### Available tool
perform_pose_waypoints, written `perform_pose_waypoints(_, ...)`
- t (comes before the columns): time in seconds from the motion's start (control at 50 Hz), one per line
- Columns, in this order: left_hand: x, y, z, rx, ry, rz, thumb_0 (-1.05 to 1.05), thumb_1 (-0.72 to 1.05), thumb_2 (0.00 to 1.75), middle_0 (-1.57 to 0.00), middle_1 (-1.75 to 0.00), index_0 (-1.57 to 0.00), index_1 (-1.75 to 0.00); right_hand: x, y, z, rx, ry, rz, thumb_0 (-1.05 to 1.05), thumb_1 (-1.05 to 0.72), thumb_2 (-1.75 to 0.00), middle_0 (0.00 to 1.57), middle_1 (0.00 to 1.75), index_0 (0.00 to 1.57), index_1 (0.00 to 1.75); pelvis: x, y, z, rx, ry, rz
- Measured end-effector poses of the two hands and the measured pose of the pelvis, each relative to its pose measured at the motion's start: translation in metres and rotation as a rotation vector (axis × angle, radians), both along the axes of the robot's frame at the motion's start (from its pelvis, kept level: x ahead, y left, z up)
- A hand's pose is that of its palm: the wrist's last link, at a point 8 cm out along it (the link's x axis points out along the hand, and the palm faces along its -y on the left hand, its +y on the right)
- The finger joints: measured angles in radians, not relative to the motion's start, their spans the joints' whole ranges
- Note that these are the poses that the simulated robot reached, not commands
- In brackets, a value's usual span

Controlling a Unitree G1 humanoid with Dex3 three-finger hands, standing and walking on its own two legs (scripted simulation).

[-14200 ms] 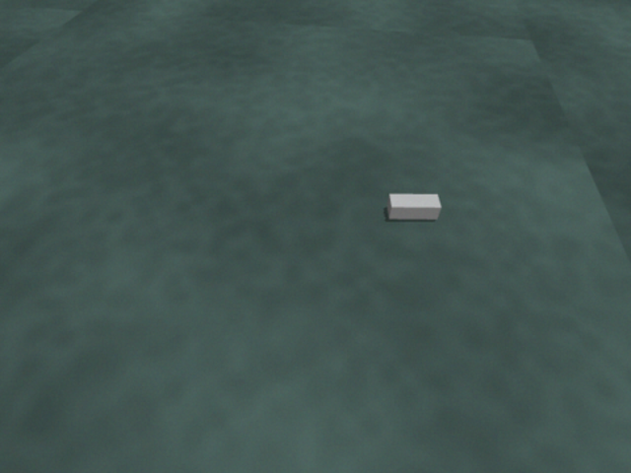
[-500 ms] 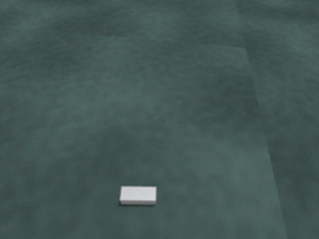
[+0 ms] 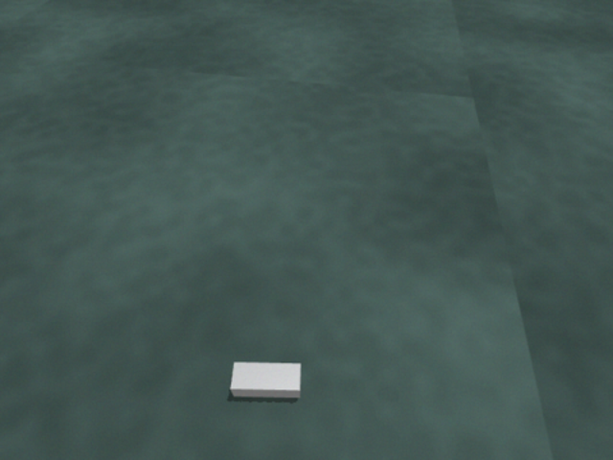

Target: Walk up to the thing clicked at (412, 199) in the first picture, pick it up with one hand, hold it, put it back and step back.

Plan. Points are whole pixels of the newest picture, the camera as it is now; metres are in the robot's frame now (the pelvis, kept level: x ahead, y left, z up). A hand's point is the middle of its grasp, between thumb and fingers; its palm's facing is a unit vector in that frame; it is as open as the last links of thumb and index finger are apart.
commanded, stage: stand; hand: left
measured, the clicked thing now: (267, 380) +0.46 +0.13 -0.74
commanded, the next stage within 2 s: walk up in 0.32 s
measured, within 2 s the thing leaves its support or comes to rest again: neither
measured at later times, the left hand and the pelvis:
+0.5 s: hand out of the picture +0.07 +0.25 -0.16, palm faces -0.02 -0.94 -0.34, open 7.4 cm; pelvis +0.01 +0.00 +0.00, yaw +0 degrees
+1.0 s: hand out of the picture +0.12 +0.24 -0.16, palm faces -0.03 -0.94 -0.35, open 7.4 cm; pelvis +0.03 -0.01 +0.00, yaw -2 degrees
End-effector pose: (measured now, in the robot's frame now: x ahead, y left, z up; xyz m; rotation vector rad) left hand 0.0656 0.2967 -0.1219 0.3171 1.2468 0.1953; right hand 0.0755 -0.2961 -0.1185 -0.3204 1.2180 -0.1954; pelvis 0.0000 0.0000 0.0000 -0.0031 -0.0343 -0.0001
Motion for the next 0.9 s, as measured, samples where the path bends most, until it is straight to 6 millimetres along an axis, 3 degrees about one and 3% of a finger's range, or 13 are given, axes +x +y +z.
perform_pose_waypoints(0.22,-0.009,0.002,0.000,0.005,0.023,0.005,0.00,0.90,0.90,-0.20,-0.30,-0.21,-0.30,-0.007,0.001,-0.003,0.006,0.022,-0.005,0.00,-0.90,-0.89,0.21,0.29,0.21,0.30,0.000,0.000,0.000,0.001,0.002,0.001)
perform_pose_waypoints(0.42,-0.006,0.002,0.000,0.003,0.016,0.012,0.00,0.90,0.90,-0.20,-0.30,-0.21,-0.30,-0.003,0.000,-0.002,0.005,0.005,-0.004,0.00,-0.90,-0.89,0.21,0.29,0.21,0.30,0.005,-0.001,-0.001,0.004,-0.001,-0.004)
perform_pose_waypoints(0.9,0.038,-0.012,-0.001,0.005,-0.020,-0.002,0.00,0.90,0.90,-0.20,-0.30,-0.21,-0.30,0.028,-0.011,-0.001,-0.001,-0.040,-0.029,0.00,-0.90,-0.89,0.21,0.29,0.21,0.30,0.030,-0.010,-0.003,0.007,-0.002,-0.026)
